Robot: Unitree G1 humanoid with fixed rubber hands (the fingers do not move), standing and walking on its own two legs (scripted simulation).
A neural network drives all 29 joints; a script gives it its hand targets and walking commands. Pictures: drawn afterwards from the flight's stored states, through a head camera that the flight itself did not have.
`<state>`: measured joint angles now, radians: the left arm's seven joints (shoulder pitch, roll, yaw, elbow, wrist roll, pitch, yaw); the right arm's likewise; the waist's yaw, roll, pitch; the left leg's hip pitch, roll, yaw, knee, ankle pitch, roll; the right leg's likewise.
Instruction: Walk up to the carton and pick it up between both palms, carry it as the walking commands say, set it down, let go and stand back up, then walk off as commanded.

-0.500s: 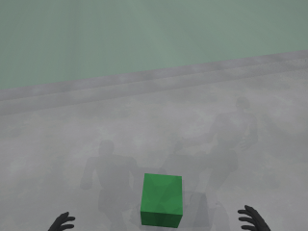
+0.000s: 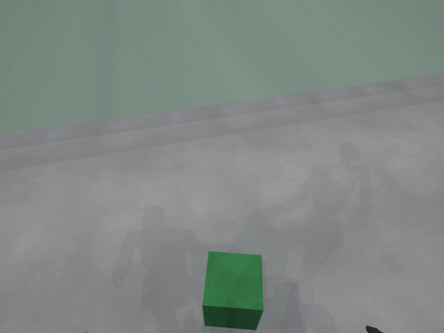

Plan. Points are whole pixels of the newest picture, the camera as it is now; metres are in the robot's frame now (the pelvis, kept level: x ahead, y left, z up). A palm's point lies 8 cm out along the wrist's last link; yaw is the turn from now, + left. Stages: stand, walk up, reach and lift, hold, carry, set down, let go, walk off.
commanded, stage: stand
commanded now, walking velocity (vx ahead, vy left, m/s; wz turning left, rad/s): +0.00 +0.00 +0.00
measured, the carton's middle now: (232, 291) +0.43 -0.04 -0.65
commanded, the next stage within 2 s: walk off in 1.16 s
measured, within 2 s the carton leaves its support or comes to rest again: neither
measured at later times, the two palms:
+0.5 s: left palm out of the picture +0.05 +0.30 -0.11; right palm out of the picture +0.05 -0.30 -0.10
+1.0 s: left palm out of the picture +0.04 +0.30 -0.12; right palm out of the picture +0.04 -0.30 -0.11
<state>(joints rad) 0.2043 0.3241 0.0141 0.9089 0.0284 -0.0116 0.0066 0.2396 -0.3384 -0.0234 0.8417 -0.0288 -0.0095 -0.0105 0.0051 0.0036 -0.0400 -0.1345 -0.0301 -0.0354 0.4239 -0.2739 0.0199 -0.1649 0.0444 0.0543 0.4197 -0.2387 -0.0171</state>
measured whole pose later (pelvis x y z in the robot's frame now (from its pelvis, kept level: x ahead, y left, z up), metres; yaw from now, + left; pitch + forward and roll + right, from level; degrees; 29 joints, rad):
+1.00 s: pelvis -0.02 +0.01 +0.00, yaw -1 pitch -2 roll +0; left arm 0.16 0.35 -0.01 1.10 0.01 -0.02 0.00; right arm 0.18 -0.37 0.00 1.04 -0.01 -0.02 -0.01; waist 0.01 0.00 0.01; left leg -0.11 -0.04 -0.03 0.36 -0.21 0.03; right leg -0.14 0.03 0.07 0.35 -0.17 0.00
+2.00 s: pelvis +0.15 -0.01 -0.02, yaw -3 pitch +0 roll -1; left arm 0.43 0.13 -0.03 1.19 0.03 -0.04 0.02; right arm 0.16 -0.20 0.00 1.01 -0.01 -0.03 -0.01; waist 0.04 0.00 0.06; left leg -0.41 0.05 0.10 0.59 -0.14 -0.01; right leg 0.00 -0.02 -0.07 0.45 -0.44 0.02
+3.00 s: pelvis +0.24 +0.05 -0.01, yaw -4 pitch +2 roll +1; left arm 0.35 0.15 0.05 1.15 0.06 0.00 0.09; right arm 0.23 -0.20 -0.08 1.02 -0.02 0.05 -0.03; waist 0.06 -0.03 0.03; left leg -0.41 0.06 0.08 0.78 -0.41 -0.04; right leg -0.13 -0.14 -0.07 0.47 -0.36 0.09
